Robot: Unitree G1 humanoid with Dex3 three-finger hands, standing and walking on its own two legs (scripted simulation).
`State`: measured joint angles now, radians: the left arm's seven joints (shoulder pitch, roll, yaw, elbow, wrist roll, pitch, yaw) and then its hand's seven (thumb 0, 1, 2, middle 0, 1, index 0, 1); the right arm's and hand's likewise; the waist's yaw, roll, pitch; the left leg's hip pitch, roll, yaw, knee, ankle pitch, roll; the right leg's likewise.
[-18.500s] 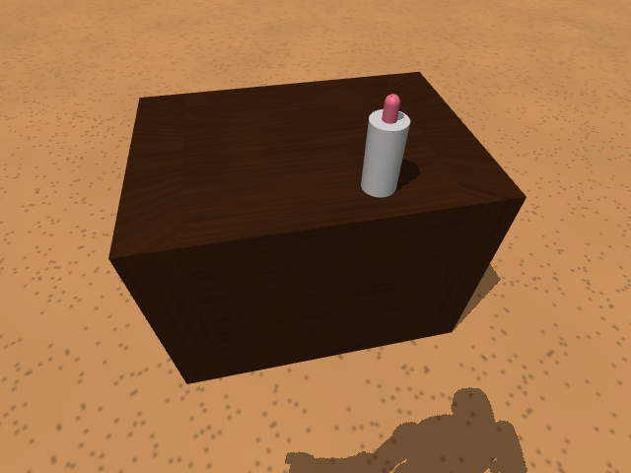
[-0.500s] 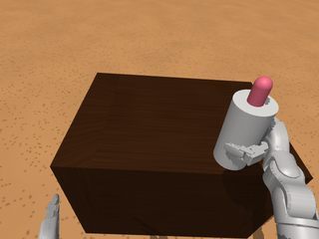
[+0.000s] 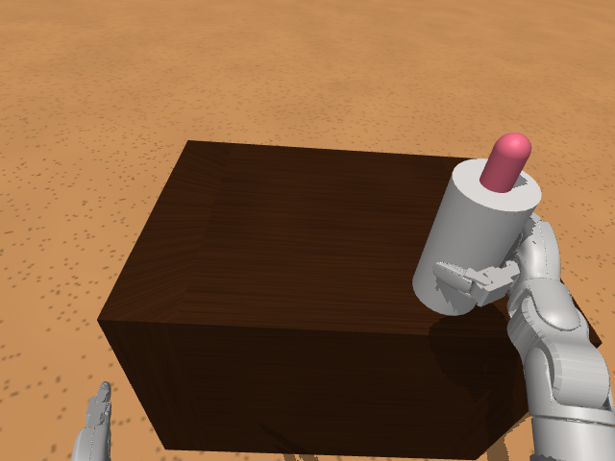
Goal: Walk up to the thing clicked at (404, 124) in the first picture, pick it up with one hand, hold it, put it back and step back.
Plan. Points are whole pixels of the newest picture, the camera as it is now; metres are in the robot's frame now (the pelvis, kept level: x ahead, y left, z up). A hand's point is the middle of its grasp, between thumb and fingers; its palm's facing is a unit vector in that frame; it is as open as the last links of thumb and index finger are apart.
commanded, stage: hold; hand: right
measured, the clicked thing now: (474, 226) +0.33 -0.16 +0.21
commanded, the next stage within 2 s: crouch in 0.12 s
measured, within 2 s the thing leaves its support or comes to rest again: neither
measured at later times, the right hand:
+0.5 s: hand (469, 264) +0.34 -0.18 +0.14, palm faces +0.20 +0.98 -0.05, open 11.5 cm
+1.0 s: hand (451, 254) +0.41 -0.20 +0.08, palm faces +0.22 +0.98 -0.03, open 11.5 cm
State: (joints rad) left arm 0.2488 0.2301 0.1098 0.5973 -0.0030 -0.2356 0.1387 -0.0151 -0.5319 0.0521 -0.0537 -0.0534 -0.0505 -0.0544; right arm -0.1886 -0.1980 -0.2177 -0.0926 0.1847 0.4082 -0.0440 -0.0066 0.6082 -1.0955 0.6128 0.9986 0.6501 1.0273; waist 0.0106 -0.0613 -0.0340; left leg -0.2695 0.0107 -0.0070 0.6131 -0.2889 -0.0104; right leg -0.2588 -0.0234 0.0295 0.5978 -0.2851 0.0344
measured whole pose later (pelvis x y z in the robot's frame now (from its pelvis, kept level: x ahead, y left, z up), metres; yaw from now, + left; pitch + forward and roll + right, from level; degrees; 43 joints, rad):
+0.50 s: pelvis -0.01 +0.00 +0.00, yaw +0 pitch -2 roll +0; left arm 0.24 0.22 0.09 0.60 0.00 -0.25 0.13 -0.02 -0.53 0.05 -0.05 -0.05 -0.05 -0.05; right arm -0.23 -0.22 -0.24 0.10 0.16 0.32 -0.03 -0.01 0.61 -1.09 0.62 0.99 0.66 1.02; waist 0.03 -0.05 -0.01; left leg -0.32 0.01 0.00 0.63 -0.28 -0.01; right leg -0.31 -0.02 0.03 0.62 -0.28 0.03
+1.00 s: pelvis -0.01 -0.01 -0.02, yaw +1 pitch +5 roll +1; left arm 0.25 0.21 0.03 0.51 0.02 -0.24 0.12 -0.02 -0.53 0.05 -0.06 -0.05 -0.06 -0.05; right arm -0.51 -0.32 -0.32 0.71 0.12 -0.08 -0.02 -0.01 0.57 -1.04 0.62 0.97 0.66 0.99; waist 0.10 0.00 -0.04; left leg -0.51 -0.01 -0.02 0.72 -0.30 -0.02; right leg -0.51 -0.04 0.02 0.75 -0.32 0.03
